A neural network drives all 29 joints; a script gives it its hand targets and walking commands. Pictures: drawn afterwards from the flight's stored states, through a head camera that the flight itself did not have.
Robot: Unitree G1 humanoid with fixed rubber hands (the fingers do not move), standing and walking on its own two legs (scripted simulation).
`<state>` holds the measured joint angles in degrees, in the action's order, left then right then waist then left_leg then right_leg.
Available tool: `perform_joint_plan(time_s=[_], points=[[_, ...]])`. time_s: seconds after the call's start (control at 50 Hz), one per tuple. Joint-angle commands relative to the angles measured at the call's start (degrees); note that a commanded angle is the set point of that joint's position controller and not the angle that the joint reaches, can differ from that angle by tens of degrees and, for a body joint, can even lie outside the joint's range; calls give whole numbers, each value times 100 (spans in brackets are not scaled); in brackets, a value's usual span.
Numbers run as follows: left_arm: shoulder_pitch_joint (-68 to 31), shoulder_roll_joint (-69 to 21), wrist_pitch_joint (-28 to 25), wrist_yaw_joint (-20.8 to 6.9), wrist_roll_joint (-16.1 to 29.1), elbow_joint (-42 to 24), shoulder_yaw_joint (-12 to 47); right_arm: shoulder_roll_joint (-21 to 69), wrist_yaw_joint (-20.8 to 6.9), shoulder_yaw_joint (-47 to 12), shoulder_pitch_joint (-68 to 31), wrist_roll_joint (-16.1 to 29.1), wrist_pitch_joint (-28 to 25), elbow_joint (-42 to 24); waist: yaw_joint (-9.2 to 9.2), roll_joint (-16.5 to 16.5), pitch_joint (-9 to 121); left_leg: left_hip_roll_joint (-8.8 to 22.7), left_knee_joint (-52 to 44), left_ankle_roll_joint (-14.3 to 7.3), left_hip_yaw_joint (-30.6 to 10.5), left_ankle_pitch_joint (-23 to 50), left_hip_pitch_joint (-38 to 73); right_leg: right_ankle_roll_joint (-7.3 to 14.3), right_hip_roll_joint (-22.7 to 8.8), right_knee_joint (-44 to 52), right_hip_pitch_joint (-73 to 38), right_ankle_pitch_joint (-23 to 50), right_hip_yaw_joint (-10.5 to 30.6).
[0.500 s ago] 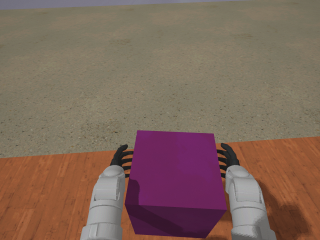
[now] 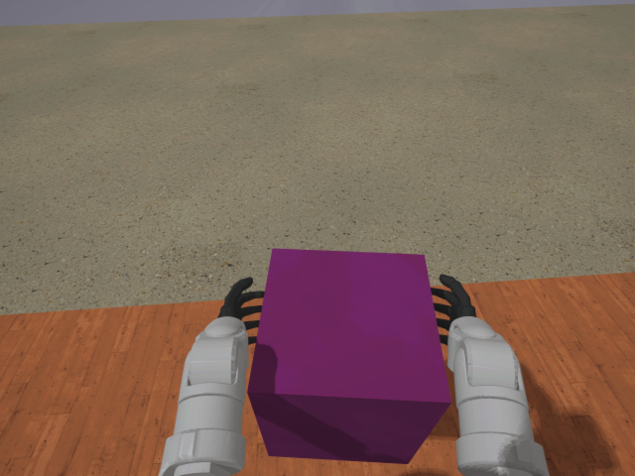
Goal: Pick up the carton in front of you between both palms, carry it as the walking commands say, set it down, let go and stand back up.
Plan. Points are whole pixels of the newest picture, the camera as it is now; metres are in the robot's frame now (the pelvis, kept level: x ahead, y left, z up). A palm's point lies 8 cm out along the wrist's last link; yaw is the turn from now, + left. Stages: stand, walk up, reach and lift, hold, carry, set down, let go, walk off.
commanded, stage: hold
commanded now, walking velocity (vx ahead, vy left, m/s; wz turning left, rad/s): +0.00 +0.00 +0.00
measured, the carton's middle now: (342, 360) +0.29 +0.00 -0.02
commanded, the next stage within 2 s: carry in 0.34 s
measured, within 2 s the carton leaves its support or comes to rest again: neither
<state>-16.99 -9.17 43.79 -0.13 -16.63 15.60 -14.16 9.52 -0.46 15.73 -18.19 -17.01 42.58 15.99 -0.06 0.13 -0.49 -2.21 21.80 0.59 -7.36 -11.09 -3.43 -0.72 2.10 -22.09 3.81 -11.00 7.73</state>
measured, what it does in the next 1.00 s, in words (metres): walks ahead: right foot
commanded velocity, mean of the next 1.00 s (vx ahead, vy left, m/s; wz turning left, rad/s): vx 0.35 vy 0.00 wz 0.00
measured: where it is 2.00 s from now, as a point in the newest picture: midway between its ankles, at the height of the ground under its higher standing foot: (332, 336)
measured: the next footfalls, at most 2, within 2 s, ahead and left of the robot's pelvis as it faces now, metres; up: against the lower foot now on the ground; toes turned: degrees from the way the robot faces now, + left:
right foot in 0.94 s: +0.30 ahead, -0.11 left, +0.00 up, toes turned -10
left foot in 1.36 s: +0.66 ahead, +0.07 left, +0.00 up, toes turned +10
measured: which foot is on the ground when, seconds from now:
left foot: down 0.00-0.96, up 0.98-1.00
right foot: down 0.00-0.74, up 0.76-0.92, down 0.94-1.00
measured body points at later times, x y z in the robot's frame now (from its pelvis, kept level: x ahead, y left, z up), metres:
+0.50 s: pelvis +0.02 +0.00 -0.01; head -0.02 -0.01 +0.44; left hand +0.32 +0.15 +0.05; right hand +0.33 -0.16 +0.05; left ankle +0.02 +0.13 -0.74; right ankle +0.02 -0.13 -0.74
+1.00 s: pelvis +0.25 -0.03 -0.02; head +0.24 -0.04 +0.43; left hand +0.53 +0.11 +0.07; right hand +0.53 -0.19 +0.07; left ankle +0.09 +0.08 -0.71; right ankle +0.26 -0.11 -0.75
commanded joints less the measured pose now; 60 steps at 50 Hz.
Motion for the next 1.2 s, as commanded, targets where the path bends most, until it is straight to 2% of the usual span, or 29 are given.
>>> perform_joint_plan(time_s=[0.0,0.3,0.32,0.36,0.38,0.46,0.5,0.52,0.54,0.56,0.58,0.6,0.64,0.68,0.7,0.72,0.74,0.76,0.8,0.86,0.9,0.92,0.94,0.96,0.98,1.02,1.04,1.08,1.18], points=[[-3332,-5235,-258,-1416,1586,-228,3156,5346,-1434,-3177,-2847,1523,-90,122,-5,-22,1209,-277,-404,-9,377,307,140,-16,294,389,-157,352,-417],[-2965,-5168,-230,-1359,1630,-477,3213,5302,-1393,-3252,-2480,1568,-55,-127,-6,-15,1306,-302,-423,10,349,897,327,-45,314,404,-355,956,-393],[-3017,-5158,-213,-1363,1647,-547,3275,5264,-1390,-3313,-2586,1614,-42,-198,26,-190,1228,671,37,-73,245,206,-412,58,-663,-77,362,204,-215],[-3069,-5194,-201,-1346,1802,-766,3424,5314,-1357,-3469,-2541,1707,-12,-373,3,-118,1275,632,-217,-197,-78,-2321,-856,148,-513,22,898,-2156,-71],[-3169,-5206,-179,-1328,1902,-944,3590,5324,-1329,-3610,-2589,1791,22,-534,-11,-135,1167,662,-286,-247,-173,-3045,-1064,151,-475,-28,1165,-2782,-94],[-3185,-5096,143,-1206,2344,-1666,4219,5215,-1159,-4203,-2523,2159,337,-1312,-24,-627,1708,1092,-352,-462,-480,-2345,-756,101,-278,-944,1332,-1281,-869],[-3177,-5005,454,-1143,2598,-2036,4483,5048,-1058,-4478,-2499,2362,656,-1695,-7,-718,1731,1190,-348,-571,-468,-2657,-954,111,-254,-686,1273,-1496,-995],[-3229,-4963,635,-1114,2694,-2175,4574,4953,-1013,-4575,-2548,2447,834,-1893,2,-510,1587,1091,-63,-505,-217,-2679,-1347,160,-429,-331,1047,-1714,-790],[-3172,-4878,824,-1085,2781,-2215,4611,4870,-982,-4647,-2558,2548,1026,-2030,44,112,1454,793,620,-306,298,-2348,-1956,301,-894,125,640,-2106,-121],[-2998,-4750,1010,-1044,2825,-2224,4612,4794,-955,-4732,-2543,2649,1224,-2151,103,1148,1431,455,1804,-96,993,-1764,-2707,582,-1581,686,62,-2346,973],[-2805,-4627,1169,-985,2829,-2272,4563,4767,-951,-4806,-2608,2803,1409,-2288,144,1607,1164,327,1999,-15,1335,-1731,-3461,914,-2026,849,-397,-1541,1702],[-2706,-4551,1311,-929,2831,-2483,4564,4817,-960,-4939,-2708,3004,1552,-2437,176,1420,1085,376,1729,-56,1337,-1962,-3605,1118,-2083,801,-549,-675,1729],[-2708,-4576,1598,-834,2942,-3030,4697,4968,-967,-5135,-2543,3327,1782,-2644,111,833,1546,255,827,-95,1538,-1373,-2702,967,-1783,308,-493,216,785],[-2530,-4671,1840,-804,3131,-3433,4837,5040,-936,-5118,-2138,3435,1984,-2823,35,556,2113,222,17,-88,1700,-457,-453,550,-1261,-425,690,-161,-449],[-2506,-4689,1976,-831,3216,-3619,4906,5035,-901,-5052,-1896,3364,2067,-2851,-85,-97,2226,876,-449,-312,679,-780,540,288,-862,-1403,1542,-151,-1176],[-2528,-4737,2118,-875,3359,-3709,4982,4911,-852,-4945,-1626,3218,2154,-2912,-139,-1399,2153,1921,-441,-817,-919,-107,1620,16,-546,-2597,3122,-582,-1612],[-2532,-4750,2221,-935,3438,-3760,5034,4838,-799,-4908,-1471,3088,2236,-2994,-178,-1830,1840,2422,-433,-1335,-1567,1152,1971,27,-360,-2775,4133,-1882,-1522],[-2464,-4841,2273,-996,3484,-3736,5024,4816,-761,-4914,-1520,3065,2320,-3255,-201,-1277,1604,2550,-368,-1502,-1544,2013,2079,115,-444,-2867,4525,-2440,-1341],[-2228,-4898,2354,-1039,3574,-3830,4929,5124,-746,-4982,-1604,3214,2439,-3683,-207,-614,1726,2432,-416,-1255,-948,1618,2127,192,-536,-2284,4450,-2236,-1300],[-2176,-4898,2430,-967,3530,-4077,4912,5012,-786,-5119,-1853,3387,2573,-4085,-137,-898,1839,1852,-450,-728,382,1219,1028,142,-288,-1038,2728,-828,-1784],[-1998,-4768,2493,-887,3449,-4137,4808,4830,-819,-5152,-1820,3504,2682,-4166,4,-605,2040,1359,359,-418,1356,895,-412,160,-4,-197,375,156,-2230],[-1861,-4654,2535,-849,3371,-4098,4719,4679,-834,-5143,-1783,3533,2738,-4175,85,-234,2335,1196,1178,-227,1733,758,-1353,272,-280,-280,-1024,-14,-1954],[-1722,-4499,2579,-805,3240,-4006,4610,4506,-860,-5117,-1943,3592,2821,-4251,232,1046,2377,683,2787,98,2048,-375,-2402,627,-1629,706,-1503,-1393,406],[-1831,-4447,2609,-769,3109,-3891,4520,4481,-886,-5177,-2229,3714,2916,-4281,232,1785,2099,202,3820,106,1635,-1817,-3789,1413,-2633,1042,-2014,-753,2294],[-1981,-4502,2666,-742,3129,-3997,4543,4518,-917,-5168,-2218,3730,2956,-4135,175,1125,1947,612,4528,-87,1017,-1957,-4198,1621,-2817,885,-1928,-6,2240],[-2174,-4652,2720,-730,3224,-4046,4622,4623,-947,-5023,-2117,3704,2963,-3881,143,170,1942,921,4600,-201,893,-1463,-4257,1365,-2501,673,-1642,1114,1236],[-2261,-4757,2720,-751,3297,-4070,4698,4705,-938,-4974,-1979,3626,2939,-3776,132,34,1947,984,4215,-174,905,-1122,-4125,1132,-2343,747,-1526,1345,737],[-2314,-4915,2705,-824,3430,-4080,4816,4972,-899,-4935,-1796,3478,2873,-3601,140,341,1914,825,3471,-103,1149,-755,-3841,845,-2027,834,-1436,1854,-4],[-2055,-4998,2626,-1051,3590,-3997,4912,5219,-757,-4922,-1314,3085,2687,-3502,135,710,1429,495,1771,-98,1758,100,-3575,722,-1555,826,-1219,2849,-1079]])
